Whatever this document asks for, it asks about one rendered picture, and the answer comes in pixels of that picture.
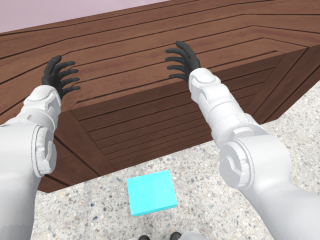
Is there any right robot hand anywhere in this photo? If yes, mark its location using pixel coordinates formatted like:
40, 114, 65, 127
165, 41, 202, 84

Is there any right robot upper arm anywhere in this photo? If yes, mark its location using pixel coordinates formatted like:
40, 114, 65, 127
219, 134, 320, 240

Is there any robot left forearm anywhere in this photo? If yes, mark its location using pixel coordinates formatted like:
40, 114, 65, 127
0, 85, 62, 140

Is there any right robot shin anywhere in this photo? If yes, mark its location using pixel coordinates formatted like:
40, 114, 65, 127
181, 231, 195, 237

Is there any carton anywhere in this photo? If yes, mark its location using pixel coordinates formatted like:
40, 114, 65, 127
126, 170, 178, 217

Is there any left robot hand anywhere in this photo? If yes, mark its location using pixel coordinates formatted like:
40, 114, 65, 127
41, 55, 81, 100

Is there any left robot upper arm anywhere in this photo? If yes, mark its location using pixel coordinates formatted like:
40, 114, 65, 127
0, 125, 57, 240

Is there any pedestal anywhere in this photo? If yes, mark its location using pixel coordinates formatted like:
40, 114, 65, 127
0, 0, 320, 194

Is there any robot right forearm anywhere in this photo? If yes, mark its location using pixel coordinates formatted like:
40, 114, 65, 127
188, 68, 292, 166

